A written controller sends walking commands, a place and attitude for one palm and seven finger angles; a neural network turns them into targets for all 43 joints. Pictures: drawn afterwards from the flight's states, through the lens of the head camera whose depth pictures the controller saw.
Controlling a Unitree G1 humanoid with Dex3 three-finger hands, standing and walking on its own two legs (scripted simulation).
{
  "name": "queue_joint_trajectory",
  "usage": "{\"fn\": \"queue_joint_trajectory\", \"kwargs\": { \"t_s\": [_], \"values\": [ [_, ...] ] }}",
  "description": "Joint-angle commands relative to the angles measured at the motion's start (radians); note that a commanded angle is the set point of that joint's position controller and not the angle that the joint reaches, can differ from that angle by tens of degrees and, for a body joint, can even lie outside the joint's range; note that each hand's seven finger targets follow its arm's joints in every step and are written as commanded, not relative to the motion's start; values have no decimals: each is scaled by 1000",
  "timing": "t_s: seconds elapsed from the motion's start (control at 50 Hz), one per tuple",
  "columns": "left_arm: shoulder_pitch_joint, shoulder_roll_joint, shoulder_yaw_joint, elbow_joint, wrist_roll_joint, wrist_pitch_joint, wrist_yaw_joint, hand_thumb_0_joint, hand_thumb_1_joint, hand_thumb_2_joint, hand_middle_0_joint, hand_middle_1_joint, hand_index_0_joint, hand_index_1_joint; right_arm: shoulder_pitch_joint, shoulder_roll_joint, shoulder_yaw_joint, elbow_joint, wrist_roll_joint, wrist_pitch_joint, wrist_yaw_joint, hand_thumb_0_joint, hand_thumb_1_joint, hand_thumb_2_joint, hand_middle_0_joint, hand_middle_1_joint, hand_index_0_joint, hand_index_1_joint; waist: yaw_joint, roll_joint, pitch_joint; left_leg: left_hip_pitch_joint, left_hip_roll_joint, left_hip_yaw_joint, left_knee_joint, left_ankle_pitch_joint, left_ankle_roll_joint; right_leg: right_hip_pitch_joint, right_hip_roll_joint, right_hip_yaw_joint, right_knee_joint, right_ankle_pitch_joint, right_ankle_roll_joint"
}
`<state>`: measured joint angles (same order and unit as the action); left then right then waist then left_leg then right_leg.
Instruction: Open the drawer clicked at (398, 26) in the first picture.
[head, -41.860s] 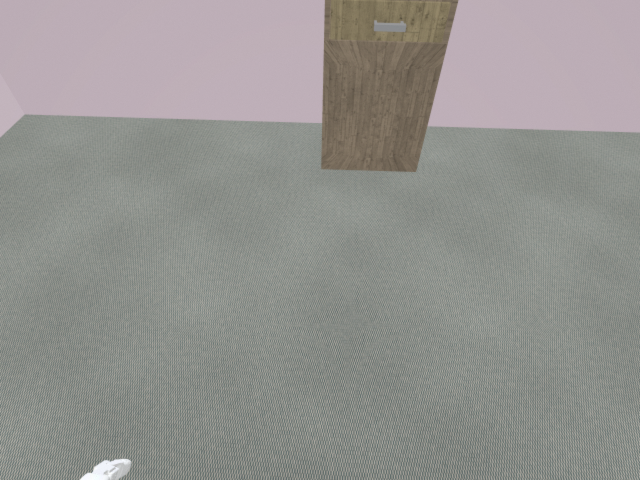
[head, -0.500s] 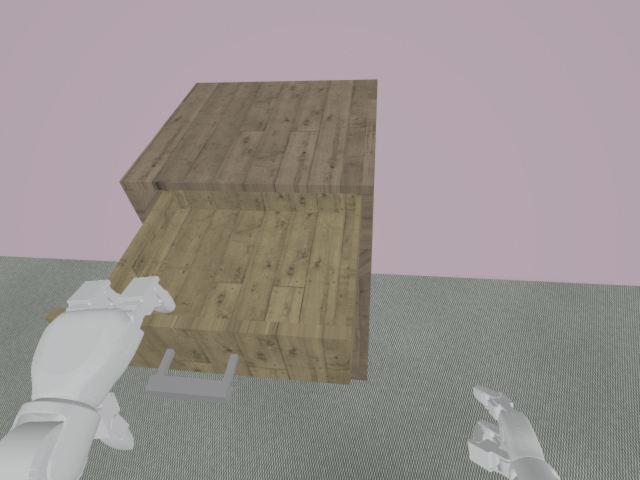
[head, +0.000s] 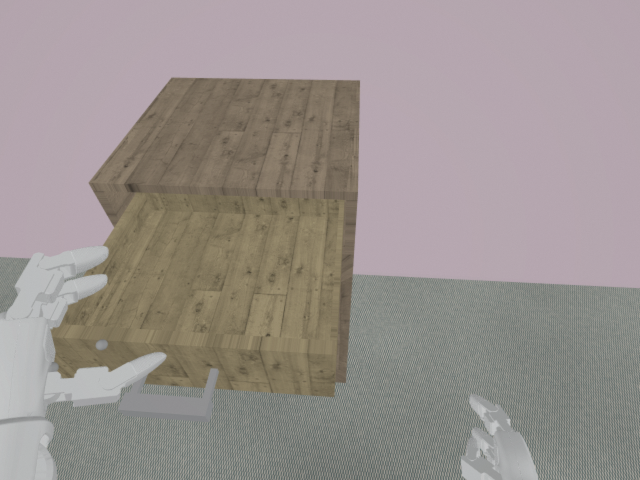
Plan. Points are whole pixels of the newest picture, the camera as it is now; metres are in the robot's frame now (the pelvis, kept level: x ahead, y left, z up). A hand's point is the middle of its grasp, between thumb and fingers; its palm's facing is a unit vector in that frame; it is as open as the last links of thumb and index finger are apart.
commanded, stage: draw the hand back to the body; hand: left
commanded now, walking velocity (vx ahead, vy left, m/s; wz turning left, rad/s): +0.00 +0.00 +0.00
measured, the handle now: (172, 390) +0.23 +0.24 -0.06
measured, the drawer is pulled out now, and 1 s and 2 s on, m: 0.30 0.30 0.30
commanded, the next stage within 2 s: step back with the hand held close in 0.56 s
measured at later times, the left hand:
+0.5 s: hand (90, 361) +0.18 +0.23 +0.15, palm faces +0.40 -0.82 -0.41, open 7.7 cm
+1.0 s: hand (70, 388) +0.16 +0.25 +0.14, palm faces +0.30 -0.83 -0.47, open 7.4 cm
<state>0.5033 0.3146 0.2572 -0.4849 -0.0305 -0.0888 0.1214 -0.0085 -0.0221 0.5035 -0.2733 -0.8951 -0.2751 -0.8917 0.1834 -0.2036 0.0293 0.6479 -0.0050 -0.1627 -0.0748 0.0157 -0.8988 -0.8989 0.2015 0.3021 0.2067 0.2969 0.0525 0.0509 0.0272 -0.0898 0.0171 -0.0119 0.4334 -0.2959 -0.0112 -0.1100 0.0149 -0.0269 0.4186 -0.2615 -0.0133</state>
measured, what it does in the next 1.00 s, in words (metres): stands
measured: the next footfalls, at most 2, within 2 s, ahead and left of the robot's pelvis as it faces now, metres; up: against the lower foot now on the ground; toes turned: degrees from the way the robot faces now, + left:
left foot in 1.84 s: -0.08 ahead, +0.12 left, +0.00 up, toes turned +4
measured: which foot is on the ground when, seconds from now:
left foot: down 0.00-1.00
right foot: down 0.00-1.00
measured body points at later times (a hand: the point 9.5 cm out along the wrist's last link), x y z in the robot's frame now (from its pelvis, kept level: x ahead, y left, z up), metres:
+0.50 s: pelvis +0.00 +0.00 +0.00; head -0.01 -0.03 +0.45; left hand +0.15 +0.27 +0.18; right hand +0.20 -0.21 -0.08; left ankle -0.04 +0.13 -0.74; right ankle -0.02 -0.11 -0.74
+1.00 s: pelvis -0.03 +0.01 +0.00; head +0.00 +0.02 +0.44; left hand +0.14 +0.29 +0.16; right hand +0.15 -0.24 -0.08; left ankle -0.04 +0.13 -0.74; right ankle -0.02 -0.11 -0.74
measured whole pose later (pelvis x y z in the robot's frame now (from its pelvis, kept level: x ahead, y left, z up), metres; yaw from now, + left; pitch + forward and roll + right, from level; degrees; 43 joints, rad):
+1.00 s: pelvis -0.03 +0.01 +0.00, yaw +1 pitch +2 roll -1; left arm 0.66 0.38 0.34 -0.58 -0.04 -0.15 0.12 0.01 0.89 0.90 -0.21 -0.30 -0.21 -0.30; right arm 0.18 -0.23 -0.02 0.57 0.02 -0.05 -0.08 0.02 -0.90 -0.90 0.20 0.30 0.21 0.30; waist -0.02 0.00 0.02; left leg -0.28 -0.01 -0.03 0.52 -0.27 0.01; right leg -0.28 -0.01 -0.04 0.48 -0.23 0.00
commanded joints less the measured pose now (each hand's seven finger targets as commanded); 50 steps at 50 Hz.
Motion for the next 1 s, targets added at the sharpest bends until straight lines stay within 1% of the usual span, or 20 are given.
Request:
{"fn": "queue_joint_trajectory", "kwargs": {
  "t_s": [0.0,0.02,0.1,0.12,0.18,0.24,0.34,0.4,0.52,0.56,0.64,0.66,0.68,0.7,0.74,0.8,0.82,0.88,0.92,0.98],
  "values": [
    [-4,147,99,-254,-3,-74,10,0,305,645,-242,-683,-242,-683,-137,-97,-44,-178,-4,-60,-8,0,-900,-900,200,300,200,300,12,4,-168,2,14,36,-27,422,11,75,-30,-23,-23,369,7],
    [-4,167,118,-256,-3,-71,13,0,340,660,-240,-660,-240,-660,-144,-95,-44,-173,-2,-61,-9,0,-900,-900,200,300,200,300,13,30,-164,6,13,40,-23,425,9,69,-30,-19,-28,375,5],
    [-4,169,135,-243,-8,-68,19,0,480,720,-230,-570,-230,-570,-140,-89,-47,-172,2,-53,-16,0,-900,-900,200,300,200,300,8,-13,-143,-5,11,41,-28,385,9,51,-28,-22,-33,350,10],
    [-13,186,149,-253,-6,-69,22,0,515,735,-228,-548,-228,-548,-142,-91,-47,-168,2,-54,-19,0,-900,-900,200,300,200,300,7,19,-137,-2,10,42,-28,380,7,46,-27,-20,-40,344,6],
    [-8,159,139,-220,-10,-66,21,0,620,780,-220,-480,-220,-480,-139,-88,-47,-168,5,-47,-20,0,-900,-900,200,300,200,300,4,-13,-109,-14,12,36,-34,367,7,33,-27,-27,-38,327,10],
    [-16,158,139,-200,-10,-63,20,0,725,825,-213,-413,-213,-413,-142,-89,-49,-165,7,-47,-20,0,-900,-900,200,300,200,300,2,12,-94,-15,13,38,-41,337,6,18,-29,-27,-47,295,11],
    [-20,153,126,-197,-11,-63,19,0,900,900,-200,-300,-200,-300,-144,-91,-48,-169,6,-48,-16,0,-900,-900,200,300,200,300,3,-9,-91,-21,11,33,-45,309,10,14,-30,-25,-51,269,11],
    [-13,161,134,-216,-9,-64,19,0,900,900,-200,-300,-200,-300,-145,-88,-49,-175,6,-48,-15,0,-900,-900,200,300,200,300,8,-12,-116,-11,9,35,-39,327,12,25,-31,-20,-43,292,11],
    [-31,171,145,-224,-9,-63,23,0,900,900,-200,-300,-200,-300,-152,-84,-43,-174,7,-53,-17,0,-900,-900,200,300,200,300,6,13,-82,-27,5,31,-43,282,8,5,-30,-19,-61,243,7],
    [-13,163,142,-201,-12,-64,24,0,900,900,-200,-300,-200,-300,-149,-81,-45,-173,7,-52,-18,0,-900,-900,200,300,200,300,6,-20,-82,-32,8,28,-45,265,10,5,-33,-21,-58,228,10],
    [-24,156,129,-204,-10,-66,22,0,900,900,-200,-300,-200,-300,-151,-84,-46,-172,10,-58,-16,0,-900,-900,200,300,200,300,2,23,-69,-32,8,30,-51,228,8,-13,-36,-18,-69,181,10],
    [-84,249,250,-250,-20,-105,26,0,900,900,-200,-300,-200,-300,-105,-125,-55,-200,13,-22,-14,0,-900,-900,200,300,200,300,-42,-13,8,-113,17,-8,-11,162,33,-109,-81,61,-119,178,9],
    [-23,195,204,-180,-13,-112,15,0,900,900,-200,-300,-200,-300,-117,-114,-55,-183,11,-4,-10,0,-900,-900,200,300,200,300,-47,-91,-12,-107,8,-20,22,125,34,-131,-103,73,-141,135,2],
    [-2,185,186,-179,-7,-112,14,0,900,900,-200,-300,-200,-300,-128,-116,-58,-191,10,5,-9,0,-900,-900,200,300,200,300,-51,-124,-15,-96,4,-22,48,128,34,-147,-118,97,-154,142,-7],
    [29,181,184,-204,-2,-128,18,0,900,900,-200,-300,-200,-300,-121,-117,-63,-202,6,14,-12,0,-900,-900,200,300,200,300,-57,-110,-54,-107,2,-24,71,145,31,-141,-143,98,-134,166,-19],
    [125,156,170,-227,0,-123,28,0,900,900,-200,-300,-200,-300,-94,-131,-76,-227,2,44,-12,0,-900,-900,200,300,200,300,-66,-87,-166,-122,37,-46,85,349,27,-40,-134,64,-33,359,-21],
    [133,168,178,-247,0,-124,33,0,900,900,-200,-300,-200,-300,-96,-135,-79,-230,1,50,-16,0,-900,-900,200,300,200,300,-68,-42,-184,-131,45,-51,79,415,23,-14,-134,49,-8,420,-22],
    [167,199,209,-286,-16,-131,25,0,900,900,-200,-300,-200,-300,-108,-125,-82,-251,18,60,-8,0,-900,-900,200,300,200,300,-59,-64,-240,-148,57,-44,65,446,25,15,-127,35,42,449,-13],
    [163,236,239,-336,-18,-138,30,0,900,900,-200,-300,-200,-300,-121,-124,-84,-254,18,62,-14,0,-900,-900,200,300,200,300,-56,-11,-243,-156,68,-55,45,477,24,7,-114,25,65,451,-6],
    [170,228,229,-373,-22,-143,29,0,900,900,-200,-300,-200,-300,-120,-121,-78,-264,15,55,-13,0,-900,-900,200,300,200,300,-48,32,-230,-213,89,-84,3,450,32,10,-78,4,99,365,10]
  ]
}}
